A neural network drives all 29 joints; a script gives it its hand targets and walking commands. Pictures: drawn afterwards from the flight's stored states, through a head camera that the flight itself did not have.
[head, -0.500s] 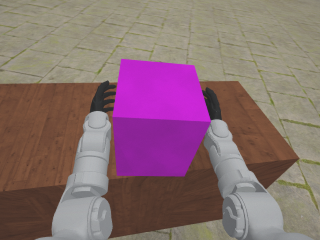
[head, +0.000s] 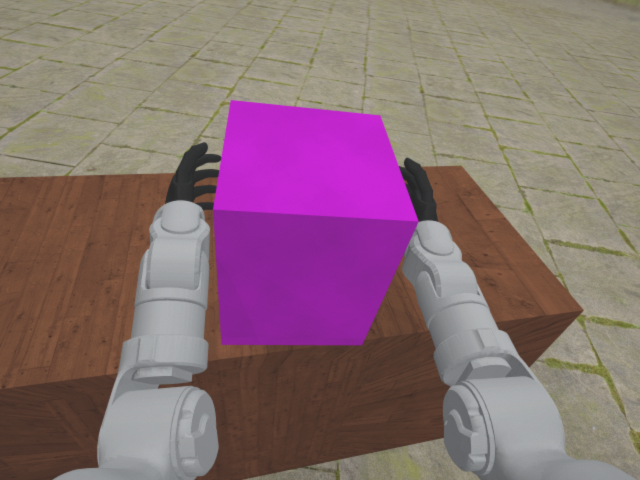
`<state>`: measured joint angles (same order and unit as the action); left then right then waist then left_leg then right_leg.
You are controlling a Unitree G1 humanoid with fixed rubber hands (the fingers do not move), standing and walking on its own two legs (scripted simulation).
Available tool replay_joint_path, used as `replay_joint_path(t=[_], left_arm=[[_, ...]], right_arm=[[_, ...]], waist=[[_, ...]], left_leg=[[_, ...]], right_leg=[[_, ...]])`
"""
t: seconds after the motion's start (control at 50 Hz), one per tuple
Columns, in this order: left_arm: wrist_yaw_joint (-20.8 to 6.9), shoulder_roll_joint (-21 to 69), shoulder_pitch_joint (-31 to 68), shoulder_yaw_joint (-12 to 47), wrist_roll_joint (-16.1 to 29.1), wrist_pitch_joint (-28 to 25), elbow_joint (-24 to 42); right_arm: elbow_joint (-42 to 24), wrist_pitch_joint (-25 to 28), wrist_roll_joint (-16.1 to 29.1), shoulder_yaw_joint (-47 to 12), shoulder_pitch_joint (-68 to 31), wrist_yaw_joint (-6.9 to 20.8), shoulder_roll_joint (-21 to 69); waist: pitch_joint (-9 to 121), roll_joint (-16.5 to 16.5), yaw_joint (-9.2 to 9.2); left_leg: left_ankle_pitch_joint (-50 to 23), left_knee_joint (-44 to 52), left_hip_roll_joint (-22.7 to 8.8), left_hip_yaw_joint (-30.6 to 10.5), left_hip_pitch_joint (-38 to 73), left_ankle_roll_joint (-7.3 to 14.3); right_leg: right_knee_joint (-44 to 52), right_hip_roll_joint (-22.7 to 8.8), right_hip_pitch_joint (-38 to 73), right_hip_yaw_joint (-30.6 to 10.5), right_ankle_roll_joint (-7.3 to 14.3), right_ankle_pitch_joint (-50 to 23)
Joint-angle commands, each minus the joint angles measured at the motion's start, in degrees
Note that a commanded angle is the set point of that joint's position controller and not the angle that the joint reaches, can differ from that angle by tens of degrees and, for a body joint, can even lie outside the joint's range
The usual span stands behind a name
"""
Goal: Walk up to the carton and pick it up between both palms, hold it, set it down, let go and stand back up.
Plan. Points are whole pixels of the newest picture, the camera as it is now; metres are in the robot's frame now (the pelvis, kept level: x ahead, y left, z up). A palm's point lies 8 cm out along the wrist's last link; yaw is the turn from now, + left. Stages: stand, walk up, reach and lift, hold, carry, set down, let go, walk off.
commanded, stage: reach and lift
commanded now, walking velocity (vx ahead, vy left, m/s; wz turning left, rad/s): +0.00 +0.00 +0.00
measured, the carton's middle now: (300, 230) +0.40 +0.01 +0.12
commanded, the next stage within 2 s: hold in 1.18 s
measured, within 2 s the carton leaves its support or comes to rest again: neither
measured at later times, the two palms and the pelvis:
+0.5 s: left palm (188, 191) +0.38 +0.15 +0.19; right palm (429, 209) +0.38 -0.14 +0.19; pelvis +0.00 +0.00 +0.00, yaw +0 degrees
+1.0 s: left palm (186, 184) +0.38 +0.15 +0.20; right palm (433, 203) +0.37 -0.14 +0.20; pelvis +0.00 +0.00 +0.00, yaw +0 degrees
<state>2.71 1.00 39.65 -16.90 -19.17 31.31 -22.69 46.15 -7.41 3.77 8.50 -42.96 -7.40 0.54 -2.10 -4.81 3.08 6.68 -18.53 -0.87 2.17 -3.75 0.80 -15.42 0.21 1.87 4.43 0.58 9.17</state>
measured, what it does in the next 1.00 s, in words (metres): stands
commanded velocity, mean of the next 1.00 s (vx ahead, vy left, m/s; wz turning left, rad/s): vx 0.00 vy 0.00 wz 0.00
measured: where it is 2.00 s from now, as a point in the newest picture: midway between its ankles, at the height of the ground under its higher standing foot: outside the picture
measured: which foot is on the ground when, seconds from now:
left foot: down 0.00-1.00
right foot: down 0.00-1.00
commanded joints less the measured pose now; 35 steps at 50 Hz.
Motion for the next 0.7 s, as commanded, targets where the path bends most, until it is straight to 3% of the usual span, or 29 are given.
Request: replay_joint_path(t=[0.0,0.04,0.06,0.08,0.12,0.16,0.26,0.32,0.36,0.4,0.46,0.52,0.56,0.64,0.68], left_arm=[[-9.92,32.55,35.44,23.62,6.88,-1.28,7.27],[-10.09,32.95,35.44,23.91,7.35,-1.02,8.57],[-10.20,32.79,35.44,24.36,7.75,-1.07,9.63],[-10.18,33.12,35.87,24.77,7.51,-1.03,10.71],[-10.17,32.85,35.27,24.30,7.34,0.11,10.04],[-10.21,31.99,35.67,24.18,7.05,0.79,11.43],[-11.50,31.03,35.88,22.34,6.45,1.92,10.01],[-11.74,30.98,35.23,23.06,6.54,2.42,11.36],[-12.12,30.03,36.49,21.55,6.00,2.56,10.75],[-12.58,29.90,38.20,21.26,6.13,2.32,10.23],[-11.92,30.88,39.88,23.20,6.91,1.90,11.24],[-11.57,31.13,38.97,24.01,7.13,2.16,11.35],[-11.58,31.75,37.77,24.48,7.68,1.99,13.19],[-12.18,30.40,35.20,23.85,6.86,3.56,13.57],[-12.48,30.88,36.30,24.74,6.87,3.72,14.92]], right_arm=[[-17.41,3.09,2.60,-16.11,-42.82,4.86,26.65],[-19.75,2.89,3.56,-17.57,-43.49,4.52,27.17],[-22.60,3.02,3.95,-19.10,-44.53,4.17,27.61],[-23.16,2.64,4.27,-19.71,-43.89,4.07,27.94],[-24.71,1.96,5.44,-20.29,-46.02,3.81,27.40],[-23.86,0.88,5.75,-21.18,-44.60,3.67,28.20],[-22.25,-0.51,5.20,-19.83,-43.80,3.41,27.07],[-24.32,-0.40,6.64,-21.37,-44.26,2.95,27.29],[-23.02,-1.35,5.71,-21.22,-44.43,2.48,28.07],[-22.38,-1.63,4.98,-19.76,-45.07,2.67,28.43],[-22.13,-1.51,5.07,-19.43,-44.80,3.19,27.98],[-24.05,-1.23,5.58,-20.82,-45.91,2.99,28.10],[-26.54,-1.38,6.97,-23.06,-45.69,2.36,29.29],[-26.52,-2.54,8.59,-24.35,-44.31,1.50,27.47],[-26.60,-2.94,8.36,-23.87,-43.07,1.47,27.77]], waist=[[23.80,7.15,1.76],[25.16,6.10,2.12],[26.09,5.61,1.27],[27.49,6.54,1.83],[25.84,6.90,0.51],[23.59,4.84,1.20],[21.86,5.85,1.40],[23.84,6.22,1.71],[20.65,4.31,1.95],[20.13,5.41,2.35],[23.48,6.87,2.94],[25.49,6.76,2.51],[26.87,5.26,2.20],[24.50,5.03,2.49],[23.58,6.67,3.27]], left_leg=[[-11.33,-0.24,1.46,-0.47,17.17,-1.87],[-12.96,-0.42,1.30,-0.69,16.82,-1.74],[-13.92,-1.02,1.77,-0.29,16.49,-1.75],[-14.53,-1.20,1.86,-0.45,16.48,-1.86],[-13.32,-1.21,1.84,-0.78,16.58,-1.52],[-11.99,-0.70,1.72,-0.59,16.15,-0.96],[-7.77,0.61,1.84,-0.06,14.41,-0.64],[-12.94,-0.82,2.00,-0.21,15.88,-1.08],[-9.69,0.22,2.20,0.07,15.03,-0.58],[-5.32,1.46,2.45,0.51,12.95,-0.06],[-9.33,-0.04,1.96,-0.13,15.75,-0.86],[-12.32,-0.94,2.01,-0.04,17.08,-1.15],[-16.07,-2.15,2.40,-0.32,16.90,-1.41],[-16.86,-2.09,2.59,-0.53,17.04,-1.74],[-15.96,-1.58,2.42,-0.23,16.06,-1.90]], right_leg=[[3.15,2.39,-5.86,1.24,-2.33,-4.64],[2.79,2.52,-3.67,0.97,-2.35,-7.49],[2.34,2.43,-2.93,0.91,-2.77,-9.13],[2.33,2.44,-2.53,0.88,-2.66,-9.76],[2.31,2.64,-3.79,0.86,-2.78,-7.43],[2.53,2.46,-4.21,0.47,-3.02,-6.80],[3.01,2.14,-3.63,0.56,-2.71,-4.03],[2.23,2.16,-2.14,0.30,-2.74,-9.44],[2.85,2.13,-2.62,0.38,-3.40,-6.83],[3.18,1.80,-3.63,0.27,-3.15,-2.92],[2.66,2.17,-4.23,0.72,-2.70,-5.50],[2.34,2.65,-4.42,0.91,-3.03,-7.37],[1.28,2.63,-2.01,0.58,-3.55,-12.51],[1.70,2.84,-1.00,0.77,-3.47,-13.92],[1.80,2.57,-0.51,0.67,-3.19,-12.37]])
